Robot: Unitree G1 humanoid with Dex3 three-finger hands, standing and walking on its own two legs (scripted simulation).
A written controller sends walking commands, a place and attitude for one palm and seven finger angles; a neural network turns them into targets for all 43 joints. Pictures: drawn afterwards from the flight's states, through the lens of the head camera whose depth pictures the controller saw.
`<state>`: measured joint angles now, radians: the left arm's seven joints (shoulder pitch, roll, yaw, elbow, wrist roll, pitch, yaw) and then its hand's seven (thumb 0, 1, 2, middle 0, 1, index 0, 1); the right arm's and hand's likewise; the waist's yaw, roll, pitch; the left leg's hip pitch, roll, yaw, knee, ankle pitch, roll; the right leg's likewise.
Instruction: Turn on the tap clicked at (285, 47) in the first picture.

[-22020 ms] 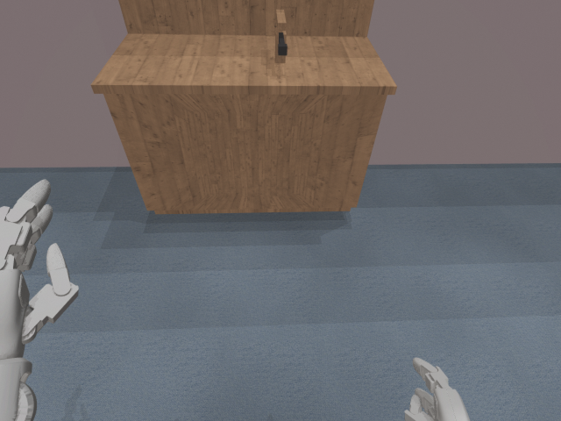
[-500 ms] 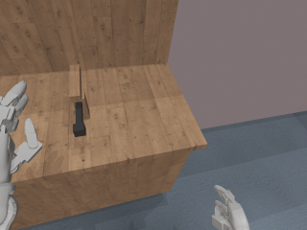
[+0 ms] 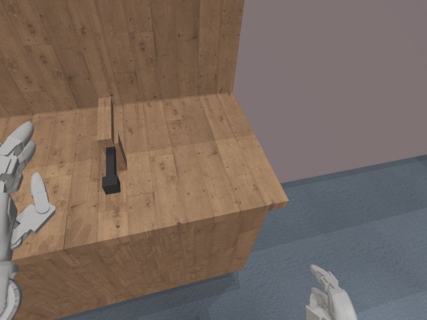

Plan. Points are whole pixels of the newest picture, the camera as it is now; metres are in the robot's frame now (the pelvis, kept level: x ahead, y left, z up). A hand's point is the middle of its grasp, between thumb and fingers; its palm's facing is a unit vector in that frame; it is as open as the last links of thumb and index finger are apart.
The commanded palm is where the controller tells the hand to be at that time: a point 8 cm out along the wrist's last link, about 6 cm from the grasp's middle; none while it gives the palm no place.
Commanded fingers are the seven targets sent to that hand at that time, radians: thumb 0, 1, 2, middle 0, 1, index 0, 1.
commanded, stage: look again from close up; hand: left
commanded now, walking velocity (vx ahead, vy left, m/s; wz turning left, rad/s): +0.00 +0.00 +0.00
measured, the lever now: (111, 184) +0.34 +0.24 +0.04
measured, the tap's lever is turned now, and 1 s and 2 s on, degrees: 0 0 0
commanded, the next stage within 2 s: come to a stop and stand still in 0.16 s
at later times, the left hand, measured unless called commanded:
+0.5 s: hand (74, 210) +0.22 +0.22 +0.15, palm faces +0.36 -0.86 -0.37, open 7.4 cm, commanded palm +0.17 +0.26 +0.17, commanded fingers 0.00 0.90 0.90 -0.20 -0.30 -0.20 -0.30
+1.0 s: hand (52, 207) +0.22 +0.25 +0.15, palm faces +0.38 -0.85 -0.37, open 7.4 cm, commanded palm +0.17 +0.27 +0.17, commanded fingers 0.00 0.90 0.90 -0.20 -0.30 -0.20 -0.30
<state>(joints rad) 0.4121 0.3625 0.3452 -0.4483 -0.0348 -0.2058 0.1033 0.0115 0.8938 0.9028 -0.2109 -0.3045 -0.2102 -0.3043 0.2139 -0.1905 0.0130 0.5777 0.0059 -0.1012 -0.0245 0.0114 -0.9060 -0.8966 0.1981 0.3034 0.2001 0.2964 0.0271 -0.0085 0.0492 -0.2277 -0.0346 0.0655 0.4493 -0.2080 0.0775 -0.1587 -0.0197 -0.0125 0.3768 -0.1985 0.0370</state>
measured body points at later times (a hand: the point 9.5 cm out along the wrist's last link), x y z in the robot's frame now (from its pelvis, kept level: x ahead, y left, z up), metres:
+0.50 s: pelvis +0.01 -0.02 +0.00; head +0.02 -0.01 +0.45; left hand +0.20 +0.27 +0.17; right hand +0.18 -0.26 -0.07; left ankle +0.02 +0.06 -0.74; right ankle +0.00 -0.15 -0.74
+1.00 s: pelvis +0.00 -0.01 +0.00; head +0.02 +0.02 +0.45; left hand +0.20 +0.29 +0.17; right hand +0.17 -0.23 -0.07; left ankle +0.02 +0.06 -0.74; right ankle +0.00 -0.15 -0.74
